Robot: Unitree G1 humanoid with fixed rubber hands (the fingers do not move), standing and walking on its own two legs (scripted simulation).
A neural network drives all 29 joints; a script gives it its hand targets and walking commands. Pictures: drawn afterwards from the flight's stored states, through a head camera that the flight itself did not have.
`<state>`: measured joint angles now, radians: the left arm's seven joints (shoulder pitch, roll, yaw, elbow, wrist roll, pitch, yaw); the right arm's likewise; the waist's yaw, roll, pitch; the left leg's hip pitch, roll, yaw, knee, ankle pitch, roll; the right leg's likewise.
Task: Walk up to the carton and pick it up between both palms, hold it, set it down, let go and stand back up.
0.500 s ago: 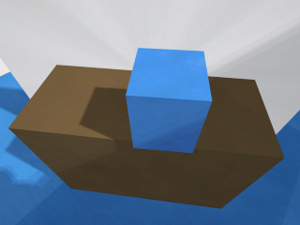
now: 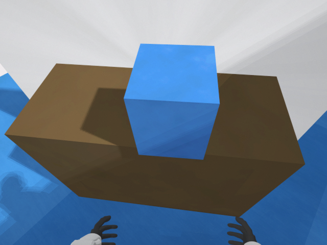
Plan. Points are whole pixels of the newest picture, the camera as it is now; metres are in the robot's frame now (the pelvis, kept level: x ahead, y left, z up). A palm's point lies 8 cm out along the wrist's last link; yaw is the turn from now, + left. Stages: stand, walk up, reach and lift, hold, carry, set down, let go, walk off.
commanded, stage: reach and lift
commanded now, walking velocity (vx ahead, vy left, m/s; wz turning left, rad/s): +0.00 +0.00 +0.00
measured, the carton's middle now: (173, 104) +0.48 +0.00 +0.04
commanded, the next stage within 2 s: none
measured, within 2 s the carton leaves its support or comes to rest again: neither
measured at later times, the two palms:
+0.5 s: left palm out of the picture +0.12 +0.23 -0.08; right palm out of the picture +0.11 -0.17 -0.08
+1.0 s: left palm (77, 226) +0.17 +0.22 -0.03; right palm (252, 241) +0.15 -0.17 -0.04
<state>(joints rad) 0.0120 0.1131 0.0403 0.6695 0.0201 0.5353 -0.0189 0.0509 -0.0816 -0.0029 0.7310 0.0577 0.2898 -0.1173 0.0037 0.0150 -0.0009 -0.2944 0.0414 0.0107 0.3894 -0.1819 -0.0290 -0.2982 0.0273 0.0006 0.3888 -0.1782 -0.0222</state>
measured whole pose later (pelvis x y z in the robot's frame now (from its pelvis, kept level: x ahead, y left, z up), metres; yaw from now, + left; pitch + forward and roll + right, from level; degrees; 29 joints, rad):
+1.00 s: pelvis +0.01 +0.02 +0.00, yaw -2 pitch +3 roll +0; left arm 0.32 0.18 -0.06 0.13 -0.11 0.29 0.05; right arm 0.43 -0.14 0.08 0.08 0.13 0.18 -0.10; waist 0.04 -0.01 -0.04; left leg -0.20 0.01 0.06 0.30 -0.16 0.00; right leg -0.24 0.00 0.05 0.33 -0.16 0.01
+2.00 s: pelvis +0.02 +0.03 +0.01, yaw -1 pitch +3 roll +0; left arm 0.03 0.19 -0.08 0.20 -0.17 0.06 0.08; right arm 0.10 -0.21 0.01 0.19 0.19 -0.02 -0.10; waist 0.02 -0.02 -0.03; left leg -0.17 0.00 0.04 0.30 -0.17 0.01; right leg -0.18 -0.01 0.03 0.31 -0.17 0.02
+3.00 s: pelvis +0.01 +0.02 +0.01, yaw +1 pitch +5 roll +0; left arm -0.73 0.29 0.07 0.52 -0.22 0.56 0.06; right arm -0.70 -0.27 -0.08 0.58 0.22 0.40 -0.14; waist -0.04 -0.01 -0.08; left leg -0.21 0.01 0.00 0.23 -0.11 0.00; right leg -0.20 -0.01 -0.01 0.21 -0.10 0.01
